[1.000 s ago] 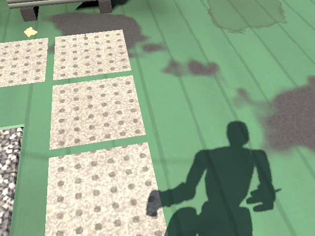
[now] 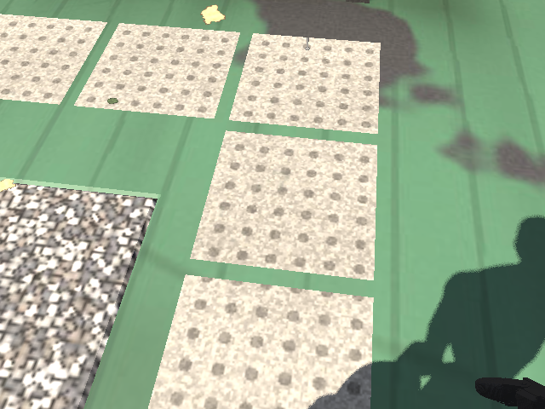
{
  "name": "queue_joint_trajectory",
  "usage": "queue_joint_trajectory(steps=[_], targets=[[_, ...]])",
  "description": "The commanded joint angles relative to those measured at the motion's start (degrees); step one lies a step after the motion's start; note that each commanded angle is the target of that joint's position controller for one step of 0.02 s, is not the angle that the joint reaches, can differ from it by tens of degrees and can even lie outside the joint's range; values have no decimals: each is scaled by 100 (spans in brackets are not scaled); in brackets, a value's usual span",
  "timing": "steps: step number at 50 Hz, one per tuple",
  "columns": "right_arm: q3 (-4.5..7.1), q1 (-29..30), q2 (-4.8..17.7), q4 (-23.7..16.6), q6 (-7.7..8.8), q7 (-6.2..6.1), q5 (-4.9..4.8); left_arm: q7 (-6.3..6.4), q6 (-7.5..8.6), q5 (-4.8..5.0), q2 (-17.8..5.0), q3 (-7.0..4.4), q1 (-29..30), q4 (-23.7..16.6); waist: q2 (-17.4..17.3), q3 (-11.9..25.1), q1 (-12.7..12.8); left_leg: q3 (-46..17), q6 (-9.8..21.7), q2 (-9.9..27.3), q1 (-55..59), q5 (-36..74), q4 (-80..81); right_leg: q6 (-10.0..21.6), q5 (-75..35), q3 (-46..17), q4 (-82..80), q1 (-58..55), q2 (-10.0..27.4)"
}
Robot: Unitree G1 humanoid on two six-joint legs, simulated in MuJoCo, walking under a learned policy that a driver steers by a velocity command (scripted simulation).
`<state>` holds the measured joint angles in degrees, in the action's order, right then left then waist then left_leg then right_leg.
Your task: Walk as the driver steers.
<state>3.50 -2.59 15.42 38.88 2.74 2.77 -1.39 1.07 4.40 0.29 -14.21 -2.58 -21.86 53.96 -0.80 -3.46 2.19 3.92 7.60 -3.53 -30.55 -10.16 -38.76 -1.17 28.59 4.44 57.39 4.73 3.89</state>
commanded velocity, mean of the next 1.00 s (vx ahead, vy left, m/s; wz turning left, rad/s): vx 0.49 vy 0.00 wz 0.28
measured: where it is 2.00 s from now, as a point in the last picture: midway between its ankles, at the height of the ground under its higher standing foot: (267, 193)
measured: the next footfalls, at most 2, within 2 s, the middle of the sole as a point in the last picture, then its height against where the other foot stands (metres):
right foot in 0.44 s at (336, 399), level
left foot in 0.96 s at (206, 323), level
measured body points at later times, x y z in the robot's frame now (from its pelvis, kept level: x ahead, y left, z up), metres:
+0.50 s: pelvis +0.30 -0.02 +0.01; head +0.32 -0.01 +0.46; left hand +0.45 +0.27 -0.06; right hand +0.39 -0.29 -0.11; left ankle +0.12 +0.06 -0.67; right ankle +0.42 -0.10 -0.71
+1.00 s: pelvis +0.54 +0.09 +0.02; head +0.57 +0.11 +0.47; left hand +0.45 +0.36 -0.12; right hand +0.83 -0.07 -0.04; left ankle +0.60 +0.22 -0.71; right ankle +0.43 -0.09 -0.67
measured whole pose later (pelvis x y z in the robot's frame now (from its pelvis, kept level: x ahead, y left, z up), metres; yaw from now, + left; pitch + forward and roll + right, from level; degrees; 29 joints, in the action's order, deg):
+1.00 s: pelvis +0.54 +0.09 +0.02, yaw +14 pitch +3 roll -1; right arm 1.8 -1.7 14.5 36.7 5.8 1.4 0.2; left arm 0.1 3.3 1.3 -16.6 -2.6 -24.7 49.5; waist 0.7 -1.0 4.8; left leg 0.5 2.2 0.4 -26.2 -7.9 -31.6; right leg 0.4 28.5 -4.2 45.0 9.8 -0.1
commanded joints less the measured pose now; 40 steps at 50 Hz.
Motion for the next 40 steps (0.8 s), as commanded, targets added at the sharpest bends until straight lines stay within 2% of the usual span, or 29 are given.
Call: queue_joint_trajectory(steps=[1, 2, 3, 4, 6, 8, 10, 13, 15, 17, 20, 21, 22, 23, 24, 25, 26, 27, 28, 29, 30, 32, 35, 38, 40], targets=[[307, -1673, 961, 101, 88, -94, 75, -102, 502, 268, -914, -139, 701, -1068, -390, 1315, -819, -4167, 1256, 1994, 4391, -1236, 2443, 298, -488, -1055, 2403, 4217, -122], [261, -1196, 849, 6, 145, -80, 60, -37, 507, 163, -833, -131, 714, -1022, 269, 848, -472, -3468, 1067, 1719, 3356, -480, 2483, 285, -919, -1032, 1911, 3864, 147], [222, -847, 715, -88, 173, -78, 98, 9, 447, 43, -858, -184, 588, -969, 287, 671, -217, -2925, 955, 1458, 2641, 88, 2527, 233, -1146, -1042, 1472, 3427, 321], [197, -709, 658, -155, 182, -87, 148, 2, 352, -3, -864, -209, 441, -977, 113, 598, -47, -2663, 925, 1303, 2171, 386, 2638, 184, -1260, -1070, 1299, 3083, 426], [198, -767, 654, -131, 215, -117, 92, 5, 210, -93, -751, -211, 452, -1083, -11, 514, 32, -2333, 992, 1169, 1656, 882, 2760, -3, -1392, -943, 895, 2933, 446], [232, -980, 791, -78, 224, -191, 74, 36, 141, -167, -677, -192, 872, -1298, -46, 352, -52, -2053, 981, 1031, 1366, 1107, 2825, -179, -1882, -833, 288, 3105, 377], [253, -1241, 870, -20, 195, -263, 63, 49, 151, -167, -621, -164, 1424, -1508, -97, 245, -251, -1934, 835, 875, 1347, 1074, 2772, -257, -2618, -802, -634, 3235, 239], [265, -1558, 914, 66, 126, -322, 2, -22, 217, -114, -475, -88, 2091, -1713, -256, 258, -541, -1852, 566, 701, 1402, 699, 2595, -250, -3515, -755, -2011, 2863, -81], [276, -1758, 953, 140, 96, -339, -25, -85, 259, -48, -516, -82, 2405, -1837, -331, 267, -663, -2066, 512, 786, 1563, 514, 2474, -233, -3639, -773, -2425, 2669, -227], [266, -1912, 906, 195, 51, -359, -44, -155, 310, -14, -649, -109, 2578, -1943, -379, 290, -697, -2389, 495, 926, 2009, 504, 2115, -162, -3415, -890, -2748, 2703, -295], [256, -1977, 866, 250, -13, -405, 13, -247, 392, -10, -804, -161, 2370, -1919, -590, 385, -571, -2709, 405, 1218, 2606, 929, 1629, 77, -2802, -861, -2992, 2414, -314], [248, -1928, 846, 252, -31, -399, 27, -241, 415, -20, -852, -197, 2047, -1849, -689, 473, -391, -2704, 337, 1182, 2652, 1429, 1397, 225, -2646, -734, -3152, 1973, -373], [190, -1872, 701, 223, -25, -373, 48, -207, 443, -65, -1015, -284, 1460, -1713, -635, 844, -94, -2503, 184, 887, 2569, 2057, 740, 460, -2702, -699, -3323, 1032, -328], [77, -1822, 465, 106, -1, -346, 132, -161, 450, -152, -1304, -358, 548, -1628, -223, 1684, 313, -2130, -23, 585, 1872, 1483, -725, 884, -2746, -1505, -3060, -535, 518], [-31, -2777, 119, 143, 61, -325, -32, -182, 367, -162, -1714, -505, -208, -1317, 1607, 2509, 81, -1434, -509, -305, -286, -1169, -2708, 1911, -1575, -4011, -3353, -2701, 1713], [4, -2729, 534, 225, 101, -337, -87, -231, 330, 20, -1226, -402, -293, -1270, 1505, 2224, 199, -1607, -552, -96, -1169, -2222, -3487, 1889, -236, -5011, -3924, -2665, 1933], [98, -1997, 902, 125, 106, -333, -94, -211, 297, 50, -885, -302, 42, -1337, 850, 1312, 325, -1606, -557, 141, -1480, -1735, -3739, 1619, -58, -4262, -4055, -1923, 1695], [85, -1517, 869, -5, 112, -342, -20, -199, 246, -17, -809, -248, 401, -1407, 374, 833, 224, -1339, -567, 363, -1382, -1312, -3615, 1459, -619, -3548, -4149, -1163, 1450], [86, -1221, 784, -97, 142, -324, 78, -202, 218, -46, -713, -206, 605, -1382, 236, 418, 104, -1222, -579, 538, -1309, -1028, -3238, 1439, -1288, -3051, -4312, -523, 1214], [92, -1241, 696, -110, 147, -300, 100, -199, 228, -97, -633, -162, 697, -1373, 392, 363, -73, -1151, -577, 733, -1024, -829, -2946, 1367, -1739, -2689, -4437, -159, 1022], [73, -1345, 582, -80, 137, -283, 77, -210, 234, -92, -582, -146, 722, -1347, 527, 369, -159, -1056, -599, 797, -812, -758, -2725, 1353, -2010, -2443, -4557, 41, 877], [20, -1374, 386, -70, 109, -265, 78, -220, 259, -17, -659, -162, 630, -1254, 615, 385, -212, -870, -667, 869, -713, -701, -2275, 1445, -2513, -2062, -4725, 242, 812], [-68, -819, 245, -247, 136, -255, 134, -184, 230, 22, -934, -231, 499, -1135, 494, 287, -92, -726, -766, 956, -772, -8, -1202, 1483, -2950, -1627, -4922, 316, 797], [-109, -265, 189, -343, 190, -202, 104, -161, 161, 72, -1041, -240, 310, -1017, 501, 213, 97, -567, -785, 828, -415, 906, -112, 1310, -3028, -1176, -4932, 370, 626], [-105, 116, 222, -445, 219, -163, 70, -161, 119, 112, -1075, -238, 26, -890, 499, 146, 246, -507, -800, 710, -175, 1195, 306, 1266, -2999, -1161, -4852, 343, 658]])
